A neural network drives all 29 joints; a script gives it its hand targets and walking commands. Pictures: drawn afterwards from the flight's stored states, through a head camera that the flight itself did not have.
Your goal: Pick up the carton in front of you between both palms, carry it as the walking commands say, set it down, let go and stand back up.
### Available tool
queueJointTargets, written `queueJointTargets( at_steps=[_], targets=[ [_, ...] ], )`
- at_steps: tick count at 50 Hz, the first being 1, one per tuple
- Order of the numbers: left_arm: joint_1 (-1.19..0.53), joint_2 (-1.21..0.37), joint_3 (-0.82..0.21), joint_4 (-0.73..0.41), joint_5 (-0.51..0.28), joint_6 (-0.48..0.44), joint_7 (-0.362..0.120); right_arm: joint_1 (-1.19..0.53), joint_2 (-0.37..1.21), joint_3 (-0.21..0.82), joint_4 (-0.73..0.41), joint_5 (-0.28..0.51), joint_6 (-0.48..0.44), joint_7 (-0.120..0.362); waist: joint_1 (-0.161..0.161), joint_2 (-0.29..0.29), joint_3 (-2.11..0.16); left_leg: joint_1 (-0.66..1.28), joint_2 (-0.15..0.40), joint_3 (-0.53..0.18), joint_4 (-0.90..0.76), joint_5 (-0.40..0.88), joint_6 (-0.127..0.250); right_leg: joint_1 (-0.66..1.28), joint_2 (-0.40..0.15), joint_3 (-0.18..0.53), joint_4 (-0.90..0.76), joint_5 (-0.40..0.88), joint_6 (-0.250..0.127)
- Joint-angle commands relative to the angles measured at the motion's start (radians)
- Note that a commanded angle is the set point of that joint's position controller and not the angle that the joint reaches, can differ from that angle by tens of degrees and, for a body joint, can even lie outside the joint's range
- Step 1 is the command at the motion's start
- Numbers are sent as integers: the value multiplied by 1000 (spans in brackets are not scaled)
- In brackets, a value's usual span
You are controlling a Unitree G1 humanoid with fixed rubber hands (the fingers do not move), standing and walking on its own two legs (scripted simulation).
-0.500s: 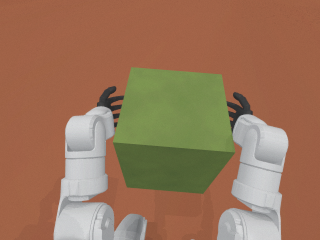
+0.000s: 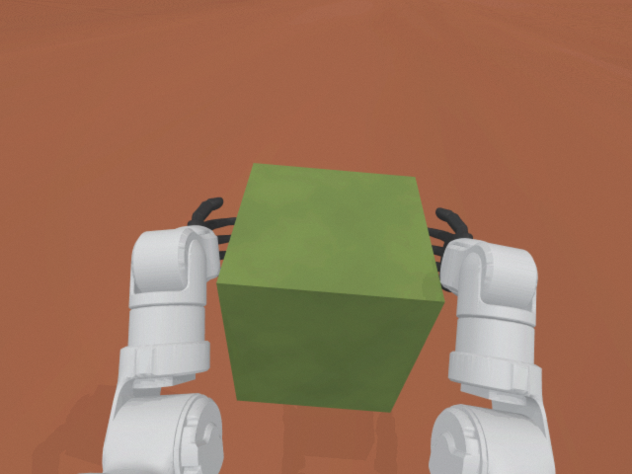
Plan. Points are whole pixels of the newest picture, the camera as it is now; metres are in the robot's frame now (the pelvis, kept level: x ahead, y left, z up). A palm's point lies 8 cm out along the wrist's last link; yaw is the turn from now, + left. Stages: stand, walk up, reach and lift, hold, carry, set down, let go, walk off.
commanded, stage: carry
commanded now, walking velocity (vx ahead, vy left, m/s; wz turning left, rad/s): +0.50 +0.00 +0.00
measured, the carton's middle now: (323, 291) +0.35 +0.00 +0.06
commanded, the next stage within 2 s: none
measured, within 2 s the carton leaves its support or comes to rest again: neither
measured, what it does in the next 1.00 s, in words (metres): walks ahead: right foot, then left foot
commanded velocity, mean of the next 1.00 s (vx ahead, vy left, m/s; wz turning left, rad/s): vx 0.38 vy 0.00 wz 0.00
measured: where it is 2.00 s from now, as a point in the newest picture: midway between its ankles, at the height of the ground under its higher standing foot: (309, 343)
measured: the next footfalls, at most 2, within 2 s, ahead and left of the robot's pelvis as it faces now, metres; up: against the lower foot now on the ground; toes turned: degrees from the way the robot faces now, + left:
right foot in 0.38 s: +0.38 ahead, -0.13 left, +0.00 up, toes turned -8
left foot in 0.86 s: +0.72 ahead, +0.11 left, +0.00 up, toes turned +4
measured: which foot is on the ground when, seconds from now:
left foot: down 0.00-0.40, up 0.42-0.84, down 0.86-1.00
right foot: up 0.00-0.36, down 0.38-0.88, up 0.90-1.00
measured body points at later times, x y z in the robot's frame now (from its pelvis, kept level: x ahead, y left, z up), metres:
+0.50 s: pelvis +0.30 -0.05 +0.01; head +0.30 -0.06 +0.46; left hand +0.57 +0.11 +0.09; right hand +0.58 -0.19 +0.08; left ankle +0.19 +0.07 -0.65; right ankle +0.34 -0.12 -0.73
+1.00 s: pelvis +0.59 +0.02 +0.00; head +0.59 +0.04 +0.45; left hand +0.85 +0.17 +0.06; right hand +0.85 -0.13 +0.07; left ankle +0.68 +0.10 -0.73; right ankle +0.48 -0.10 -0.66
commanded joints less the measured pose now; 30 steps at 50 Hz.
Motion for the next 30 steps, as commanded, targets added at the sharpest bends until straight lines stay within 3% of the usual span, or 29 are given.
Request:
queueJointTargets(
  at_steps=[1,6,14,16,17,18,19,20,21,23,24,26,30],
  targets=[
    [-762,-1101,-647,-128,-327,-71,-124,-759,1050,628,-155,345,-54,131,-5,83,-444,505,287,-378,-232,82,67,-193,-75,42,-42,91,17],
    [-554,-1099,-740,-190,-293,-132,-121,-534,1026,708,-223,315,-102,144,-3,115,-455,621,261,-248,-252,257,82,-244,-81,-29,-288,142,57],
    [-257,-1046,-886,-414,-324,-144,-159,-167,956,816,-419,281,-123,172,-19,165,-350,722,206,-116,-188,555,44,-180,-20,-125,-665,322,33],
    [-146,-1016,-897,-454,-318,-129,-171,-60,935,845,-467,275,-113,178,-17,169,-337,695,195,-80,-122,621,10,-58,3,-159,-785,362,18],
    [-84,-996,-896,-466,-311,-120,-177,-13,943,863,-478,283,-105,183,-2,143,-363,611,183,-34,-31,632,-15,118,17,-199,-839,405,6],
    [-35,-979,-897,-484,-305,-110,-183,43,941,878,-491,290,-95,188,4,100,-405,456,163,-6,88,549,-46,351,-10,-177,-826,383,-17],
    [50,-963,-889,-488,-296,-98,-189,58,923,889,-516,301,-84,193,32,-13,-479,253,142,-1,285,212,-77,585,-190,36,-788,380,-58],
    [73,-958,-876,-469,-287,-94,-194,60,936,906,-554,312,-66,195,38,-256,-536,-112,34,-32,529,-117,-114,869,-414,412,-782,382,-211],
    [141,-976,-866,-473,-289,-91,-202,72,917,924,-586,326,-57,202,38,-283,-473,-299,-3,-101,657,-363,-103,863,-417,491,-832,436,-241],
    [162,-1022,-870,-526,-295,-88,-217,73,972,957,-616,360,-57,220,35,-104,-398,-336,77,-156,694,-292,-78,729,-380,335,-852,477,-192],
    [155,-1042,-878,-562,-303,-89,-223,87,996,967,-632,370,-61,227,31,-56,-353,-304,109,-158,635,-232,-82,634,-357,267,-890,444,-154],
    [162,-1057,-893,-619,-321,-89,-234,128,1024,979,-666,374,-65,232,26,-92,-317,-226,120,-129,523,-147,-102,518,-312,152,-957,337,-110],
    [200,-986,-909,-668,-341,-73,-243,193,970,975,-698,347,-53,215,21,-130,-233,-232,117,-67,325,-16,-138,458,-261,32,-1019,283,-117]
  ],
)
